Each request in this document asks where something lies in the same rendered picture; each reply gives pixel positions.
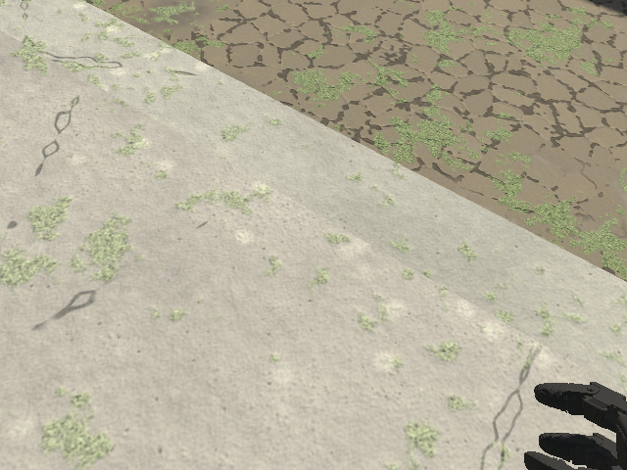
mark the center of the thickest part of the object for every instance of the robot right hand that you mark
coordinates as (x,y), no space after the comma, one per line
(598,404)

